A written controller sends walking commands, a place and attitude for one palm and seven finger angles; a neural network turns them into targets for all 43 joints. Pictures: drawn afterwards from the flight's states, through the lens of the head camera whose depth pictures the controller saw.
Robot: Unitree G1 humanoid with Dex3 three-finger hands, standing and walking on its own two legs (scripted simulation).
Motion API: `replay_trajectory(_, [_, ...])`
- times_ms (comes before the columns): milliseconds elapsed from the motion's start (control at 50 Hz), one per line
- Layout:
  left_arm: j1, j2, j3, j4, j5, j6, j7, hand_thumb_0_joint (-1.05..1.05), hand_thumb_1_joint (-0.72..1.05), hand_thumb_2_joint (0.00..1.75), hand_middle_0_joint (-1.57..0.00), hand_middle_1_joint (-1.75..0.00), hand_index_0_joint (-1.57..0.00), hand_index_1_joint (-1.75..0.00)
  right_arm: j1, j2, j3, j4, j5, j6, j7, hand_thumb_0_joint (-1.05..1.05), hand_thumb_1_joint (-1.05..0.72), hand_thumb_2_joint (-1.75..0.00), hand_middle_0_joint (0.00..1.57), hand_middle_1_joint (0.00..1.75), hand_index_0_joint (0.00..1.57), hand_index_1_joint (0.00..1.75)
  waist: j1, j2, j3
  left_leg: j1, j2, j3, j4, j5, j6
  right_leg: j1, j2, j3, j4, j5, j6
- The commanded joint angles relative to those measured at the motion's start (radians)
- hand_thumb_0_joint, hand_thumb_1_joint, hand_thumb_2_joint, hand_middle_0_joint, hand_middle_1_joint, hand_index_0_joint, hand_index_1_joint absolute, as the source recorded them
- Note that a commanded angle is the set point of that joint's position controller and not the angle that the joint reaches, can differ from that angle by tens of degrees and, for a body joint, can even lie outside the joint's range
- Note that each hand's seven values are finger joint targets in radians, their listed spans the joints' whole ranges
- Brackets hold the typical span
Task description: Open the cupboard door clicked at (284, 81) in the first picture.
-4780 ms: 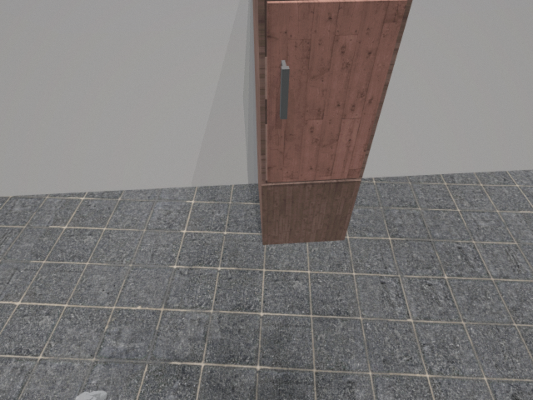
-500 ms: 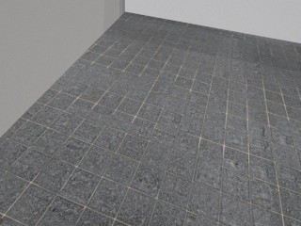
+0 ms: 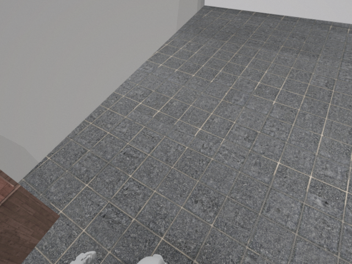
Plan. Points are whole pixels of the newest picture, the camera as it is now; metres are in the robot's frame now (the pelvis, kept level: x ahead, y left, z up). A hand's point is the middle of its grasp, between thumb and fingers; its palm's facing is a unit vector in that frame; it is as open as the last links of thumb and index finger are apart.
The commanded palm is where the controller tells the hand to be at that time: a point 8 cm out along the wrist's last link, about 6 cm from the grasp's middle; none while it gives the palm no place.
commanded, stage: turn to face it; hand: left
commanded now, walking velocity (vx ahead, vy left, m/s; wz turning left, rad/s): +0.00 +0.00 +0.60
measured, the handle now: out of the picture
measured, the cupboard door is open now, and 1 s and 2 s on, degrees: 0 0 0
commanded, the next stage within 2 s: take the last steps up to it in 1.72 s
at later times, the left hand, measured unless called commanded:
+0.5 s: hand out of the picture -0.05 +0.27 -0.18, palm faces +0.36 -0.90 -0.27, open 7.4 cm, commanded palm none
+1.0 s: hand out of the picture -0.03 +0.21 -0.13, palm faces +0.58 -0.76 -0.28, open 7.4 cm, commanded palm none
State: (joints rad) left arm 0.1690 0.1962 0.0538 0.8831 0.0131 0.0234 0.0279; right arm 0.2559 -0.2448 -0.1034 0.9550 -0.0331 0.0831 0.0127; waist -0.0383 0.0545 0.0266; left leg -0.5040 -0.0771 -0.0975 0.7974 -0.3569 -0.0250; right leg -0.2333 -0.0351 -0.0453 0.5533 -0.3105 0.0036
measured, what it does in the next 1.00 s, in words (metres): steps on the spot, turning left: left foot, then right foot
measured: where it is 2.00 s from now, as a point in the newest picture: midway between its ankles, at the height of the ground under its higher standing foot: outside the picture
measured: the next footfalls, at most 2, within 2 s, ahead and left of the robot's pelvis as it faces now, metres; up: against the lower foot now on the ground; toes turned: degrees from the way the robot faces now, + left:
left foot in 0.36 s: -0.01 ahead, +0.15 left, +0.00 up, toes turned +21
right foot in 0.80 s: +0.10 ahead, -0.07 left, +0.00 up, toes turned +27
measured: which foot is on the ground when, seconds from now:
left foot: up 0.00-0.34, down 0.36-0.80, up 0.82-1.00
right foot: down 0.00-0.36, up 0.38-0.78, down 0.80-1.00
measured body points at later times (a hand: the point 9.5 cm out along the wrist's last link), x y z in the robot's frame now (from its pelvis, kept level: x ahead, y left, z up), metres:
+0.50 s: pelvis -0.01 +0.04 +0.00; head +0.02 +0.08 +0.44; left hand -0.07 +0.32 -0.16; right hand +0.18 -0.17 -0.12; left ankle -0.05 +0.14 -0.73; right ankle -0.01 -0.11 -0.66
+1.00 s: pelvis +0.00 +0.00 +0.01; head +0.03 -0.02 +0.45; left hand -0.06 +0.25 -0.11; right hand +0.20 -0.19 -0.15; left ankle -0.10 +0.10 -0.64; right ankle +0.06 -0.09 -0.73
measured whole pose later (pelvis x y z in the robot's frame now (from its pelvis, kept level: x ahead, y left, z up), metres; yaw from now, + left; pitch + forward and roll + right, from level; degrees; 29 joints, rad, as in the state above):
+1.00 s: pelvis +0.00 +0.00 +0.01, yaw +38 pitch -2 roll +2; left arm 0.20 0.17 0.02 0.85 0.02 0.02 0.02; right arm 0.22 -0.27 -0.10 0.94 -0.03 0.09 0.04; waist -0.04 0.04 0.06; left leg -0.50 0.01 0.00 1.18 -0.37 -0.07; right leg -0.21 -0.11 -0.16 0.54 -0.30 -0.01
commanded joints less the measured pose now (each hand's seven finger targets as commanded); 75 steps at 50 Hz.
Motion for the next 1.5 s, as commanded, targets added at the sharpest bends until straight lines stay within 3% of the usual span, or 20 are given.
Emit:
replay_trajectory(0, [-0.090,0.167,0.035,-0.091,0.010,-0.022,0.012,0.00,0.90,0.90,-0.20,-0.30,-0.20,-0.30,-0.021,-0.079,-0.025,-0.092,0.003,-0.020,0.016,0.00,-0.90,-0.90,0.20,0.30,0.20,0.30,-0.025,-0.213,0.107,-0.105,0.097,0.056,0.427,-0.002,-0.025,-0.139,-0.293,0.156,-0.335,-0.022,-0.092])
replay_trajectory(220, [0.126,0.234,0.050,-0.033,0.021,-0.023,0.003,0.00,0.90,0.90,-0.20,-0.30,-0.20,-0.30,-0.187,-0.057,0.013,-0.138,0.018,-0.037,0.020,0.00,-0.90,-0.90,0.20,0.30,0.20,0.30,0.092,-0.304,-0.020,0.016,0.109,0.198,0.020,-0.091,-0.050,0.169,-0.332,-0.021,-0.139,0.512,-0.116])
replay_trajectory(300, [0.109,0.241,0.059,-0.024,0.011,-0.013,-0.004,0.00,0.90,0.90,-0.20,-0.30,-0.20,-0.30,-0.095,-0.095,0.008,-0.125,0.018,-0.056,0.015,0.00,-0.90,-0.90,0.20,0.30,0.20,0.30,0.042,-0.247,-0.092,0.262,0.086,0.226,-0.323,0.100,-0.016,0.123,-0.307,-0.114,0.055,0.533,-0.035])
replay_trajectory(320, [0.111,0.215,0.058,-0.043,0.002,-0.011,-0.008,0.00,0.90,0.90,-0.20,-0.30,-0.20,-0.30,-0.011,-0.176,-0.012,-0.108,0.013,-0.068,0.012,0.00,-0.90,-0.90,0.20,0.30,0.20,0.30,-0.007,-0.084,-0.165,0.487,0.196,0.098,-0.400,0.341,0.033,-0.045,-0.265,-0.151,0.253,0.378,0.020])
replay_trajectory(340, [0.086,0.138,0.039,-0.092,-0.003,-0.010,-0.017,0.00,0.90,0.90,-0.20,-0.30,-0.20,-0.30,0.053,-0.296,-0.042,-0.102,0.012,-0.073,0.005,0.00,-0.90,-0.90,0.20,0.30,0.20,0.30,-0.043,0.266,-0.180,0.643,0.485,-0.267,-0.390,0.808,0.178,-0.370,-0.120,-0.150,0.481,-0.305,0.100])
replay_trajectory(360, [0.021,0.142,0.032,-0.115,0.007,0.001,-0.010,0.00,0.90,0.90,-0.20,-0.30,-0.20,-0.30,0.115,-0.307,-0.042,-0.074,0.022,-0.068,-0.002,0.00,-0.90,-0.90,0.20,0.30,0.20,0.30,-0.068,0.173,-0.190,0.607,0.534,-0.244,-0.369,0.915,0.250,-0.398,-0.115,-0.039,0.589,-0.359,0.087])
replay_trajectory(480, [0.030,0.141,0.043,-0.050,0.001,0.006,-0.019,0.00,0.90,0.90,-0.20,-0.30,-0.20,-0.30,-0.080,-0.184,0.000,-0.117,0.012,-0.081,-0.027,0.00,-0.90,-0.90,0.20,0.30,0.20,0.30,0.019,0.109,-0.078,0.393,0.308,-0.077,-0.402,0.705,0.170,-0.317,-0.084,0.026,0.577,-0.109,0.098])
replay_trajectory(720, [0.058,0.128,0.036,-0.089,-0.010,-0.011,-0.006,0.00,0.90,0.90,-0.20,-0.30,-0.20,-0.30,-0.108,-0.188,-0.021,-0.129,0.009,-0.059,-0.017,0.00,-0.90,-0.90,0.20,0.30,0.20,0.30,0.053,0.090,-0.083,0.235,0.249,-0.254,-0.334,0.529,0.166,0.001,0.017,0.015,0.037,-0.007,0.072])
replay_trajectory(740, [0.102,0.146,0.041,-0.081,-0.008,-0.022,-0.003,0.00,0.90,0.90,-0.20,-0.30,-0.20,-0.30,-0.118,-0.173,-0.020,-0.134,0.016,-0.060,-0.015,0.00,-0.90,-0.90,0.20,0.30,0.20,0.30,0.078,0.049,-0.098,0.179,0.208,-0.230,-0.273,0.453,0.124,0.107,-0.007,0.023,-0.113,0.097,0.067])
replay_trajectory(780, [0.128,0.298,0.065,-0.088,0.015,-0.035,0.008,0.00,0.90,0.90,-0.20,-0.30,-0.20,-0.30,-0.071,-0.068,-0.005,-0.171,0.022,-0.064,-0.006,0.00,-0.90,-0.90,0.20,0.30,0.20,0.30,0.083,-0.379,-0.117,-0.121,-0.018,0.044,0.119,-0.231,-0.019,0.279,-0.450,0.425,-0.269,0.284,-0.106])
replay_trajectory(820, [0.059,0.247,0.059,-0.105,0.007,-0.027,0.013,0.00,0.90,0.90,-0.20,-0.30,-0.20,-0.30,-0.103,-0.111,-0.022,-0.150,0.011,-0.040,-0.004,0.00,-0.90,-0.90,0.20,0.30,0.20,0.30,0.064,-0.290,-0.049,-0.084,0.065,-0.001,0.396,-0.194,-0.011,0.080,-0.416,0.348,-0.273,0.195,-0.158])
replay_trajectory(900, [-0.026,0.168,0.030,-0.115,0.011,-0.033,0.009,0.00,0.90,0.90,-0.20,-0.30,-0.20,-0.30,-0.054,-0.081,-0.013,-0.096,0.009,-0.023,0.022,0.00,-0.90,-0.90,0.20,0.30,0.20,0.30,0.012,-0.234,0.036,-0.061,0.104,0.069,0.454,-0.003,-0.039,-0.008,-0.285,0.066,-0.260,0.171,-0.093])
replay_trajectory(1100, [0.113,0.237,0.054,-0.038,0.020,-0.021,0.004,0.00,0.90,0.90,-0.20,-0.30,-0.20,-0.30,-0.173,-0.057,0.018,-0.127,0.023,-0.039,0.021,0.00,-0.90,-0.90,0.20,0.30,0.20,0.30,0.090,-0.269,-0.040,0.070,0.114,0.194,-0.003,-0.105,-0.036,0.147,-0.360,-0.041,-0.149,0.430,-0.122])
replay_trajectory(1160, [0.103,0.244,0.061,-0.033,0.012,-0.010,-0.002,0.00,0.90,0.90,-0.20,-0.30,-0.20,-0.30,-0.088,-0.077,0.017,-0.113,0.019,-0.052,0.015,0.00,-0.90,-0.90,0.20,0.30,0.20,0.30,0.046,-0.242,-0.080,0.238,0.097,0.229,-0.238,0.055,-0.015,0.091,-0.338,-0.121,-0.021,0.418,-0.058])
replay_trajectory(1180, [0.105,0.227,0.058,-0.035,0.004,-0.006,-0.007,0.00,0.90,0.90,-0.20,-0.30,-0.20,-0.30,-0.032,-0.118,0.005,-0.100,0.017,-0.061,0.016,0.00,-0.90,-0.90,0.20,0.30,0.20,0.30,0.011,-0.134,-0.116,0.384,0.121,0.185,-0.368,0.196,0.002,0.003,-0.309,-0.151,0.114,0.353,-0.011])
replay_trajectory(1200, [0.111,0.168,0.050,-0.064,-0.004,0.000,-0.013,0.00,0.90,0.90,-0.20,-0.30,-0.20,-0.30,0.017,-0.232,-0.021,-0.101,0.012,-0.069,0.012,0.00,-0.90,-0.90,0.20,0.30,0.20,0.30,-0.015,0.168,-0.144,0.554,0.360,-0.139,-0.415,0.469,0.100,-0.260,-0.180,-0.186,0.338,-0.047,0.069])
replay_trajectory(1220, [0.040,0.128,0.028,-0.107,0.002,0.003,-0.011,0.00,0.90,0.90,-0.20,-0.30,-0.20,-0.30,0.089,-0.300,-0.033,-0.083,0.016,-0.064,0.004,0.00,-0.90,-0.90,0.20,0.30,0.20,0.30,-0.055,0.257,-0.133,0.527,0.517,-0.286,-0.439,0.722,0.219,-0.370,-0.113,-0.109,0.505,-0.390,0.090])
replay_trajectory(1260, [-0.023,0.129,0.037,-0.089,0.003,0.012,-0.004,0.00,0.90,0.90,-0.20,-0.30,-0.20,-0.30,0.051,-0.249,-0.021,-0.072,0.011,-0.069,-0.021,0.00,-0.90,-0.90,0.20,0.30,0.20,0.30,-0.043,0.201,-0.089,0.425,0.443,-0.234,-0.443,0.556,0.220,-0.395,-0.114,0.010,0.630,-0.268,0.077])
replay_trajectory(1340, [0.058,0.138,0.039,-0.022,0.003,0.009,-0.019,0.00,0.90,0.90,-0.20,-0.30,-0.20,-0.30,-0.082,-0.166,0.010,-0.103,0.012,-0.083,-0.028,0.00,-0.90,-0.90,0.20,0.30,0.20,0.30,0.030,0.097,-0.057,0.364,0.311,-0.065,-0.440,0.618,0.170,-0.310,-0.098,0.012,0.593,-0.094,0.089])
replay_trajectory(1480, [0.016,0.109,0.026,-0.043,-0.004,0.011,-0.009,0.00,0.90,0.90,-0.20,-0.30,-0.20,-0.30,-0.048,-0.165,0.004,-0.083,0.008,-0.071,-0.027,0.00,-0.90,-0.90,0.20,0.30,0.20,0.30,0.011,0.072,-0.056,0.379,0.320,-0.143,-0.441,0.552,0.207,-0.233,-0.048,0.012,0.372,-0.132,0.088])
